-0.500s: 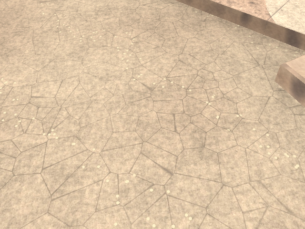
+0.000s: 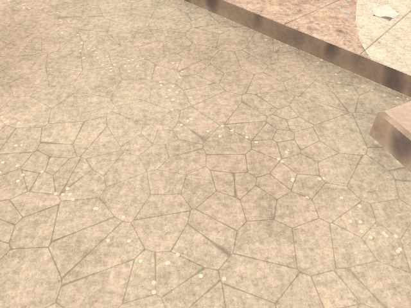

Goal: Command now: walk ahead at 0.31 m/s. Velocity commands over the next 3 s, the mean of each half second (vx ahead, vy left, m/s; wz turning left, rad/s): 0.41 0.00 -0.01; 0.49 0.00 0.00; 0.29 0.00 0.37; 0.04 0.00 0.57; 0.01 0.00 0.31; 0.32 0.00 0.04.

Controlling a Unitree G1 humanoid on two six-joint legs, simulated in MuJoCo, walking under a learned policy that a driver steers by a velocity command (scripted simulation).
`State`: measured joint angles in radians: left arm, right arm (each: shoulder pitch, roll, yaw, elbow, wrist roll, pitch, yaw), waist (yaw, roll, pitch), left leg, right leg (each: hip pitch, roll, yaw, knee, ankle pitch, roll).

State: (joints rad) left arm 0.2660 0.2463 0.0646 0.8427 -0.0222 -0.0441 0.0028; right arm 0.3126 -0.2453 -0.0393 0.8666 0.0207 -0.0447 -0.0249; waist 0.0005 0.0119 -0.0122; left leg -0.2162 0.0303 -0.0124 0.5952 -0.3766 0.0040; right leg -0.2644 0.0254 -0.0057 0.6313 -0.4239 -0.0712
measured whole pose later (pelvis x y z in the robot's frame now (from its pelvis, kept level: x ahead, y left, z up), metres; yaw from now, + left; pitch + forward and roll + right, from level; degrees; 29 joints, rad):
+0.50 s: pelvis +0.22 +0.05 -0.01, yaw +0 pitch +2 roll +0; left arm 0.45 0.26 0.05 0.94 -0.01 -0.05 0.01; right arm 0.00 -0.26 -0.03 0.70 0.01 -0.09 0.04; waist 0.06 -0.01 0.05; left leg -0.52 -0.01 0.05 0.61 -0.13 0.06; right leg -0.03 -0.02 0.06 0.78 -0.49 0.00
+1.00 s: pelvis +0.49 +0.03 +0.00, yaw +0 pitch +2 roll +2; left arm 0.02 0.24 0.02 0.74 -0.02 -0.09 -0.04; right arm 0.40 -0.29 -0.05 0.92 0.02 -0.05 0.00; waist -0.09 -0.03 0.02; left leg 0.07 -0.04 0.03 0.26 -0.37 0.02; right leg -0.52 -0.05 -0.01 0.49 -0.02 -0.04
